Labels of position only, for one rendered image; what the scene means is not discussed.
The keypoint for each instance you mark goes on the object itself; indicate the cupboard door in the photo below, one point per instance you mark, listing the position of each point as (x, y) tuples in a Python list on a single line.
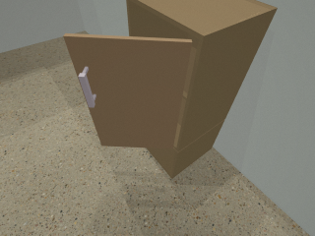
[(139, 84)]

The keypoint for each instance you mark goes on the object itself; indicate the handle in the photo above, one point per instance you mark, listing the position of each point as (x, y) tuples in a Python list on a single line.
[(90, 97)]

